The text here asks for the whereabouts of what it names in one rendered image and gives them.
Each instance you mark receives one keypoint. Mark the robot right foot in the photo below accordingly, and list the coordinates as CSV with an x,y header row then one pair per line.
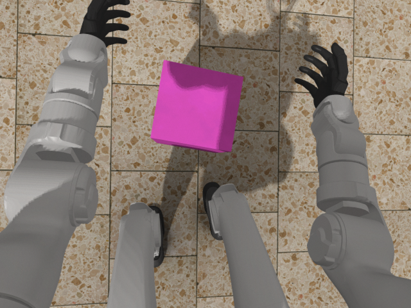
x,y
208,192

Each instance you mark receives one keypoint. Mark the right robot thigh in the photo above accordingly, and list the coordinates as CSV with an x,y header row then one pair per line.
x,y
253,278

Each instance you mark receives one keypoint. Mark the left robot hand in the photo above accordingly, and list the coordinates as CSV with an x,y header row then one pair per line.
x,y
95,20

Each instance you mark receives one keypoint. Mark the right robot upper arm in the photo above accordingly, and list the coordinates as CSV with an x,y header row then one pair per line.
x,y
356,254

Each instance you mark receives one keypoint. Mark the robot left forearm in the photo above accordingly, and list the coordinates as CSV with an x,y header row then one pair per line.
x,y
71,108

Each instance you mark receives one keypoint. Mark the right robot hand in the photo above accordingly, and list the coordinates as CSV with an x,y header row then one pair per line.
x,y
334,80

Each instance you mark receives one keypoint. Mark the carton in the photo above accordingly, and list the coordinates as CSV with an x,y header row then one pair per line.
x,y
196,108

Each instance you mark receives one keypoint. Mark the robot right forearm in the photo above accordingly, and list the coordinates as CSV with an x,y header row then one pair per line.
x,y
342,163

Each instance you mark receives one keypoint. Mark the left robot upper arm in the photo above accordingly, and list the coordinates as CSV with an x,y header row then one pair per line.
x,y
45,203

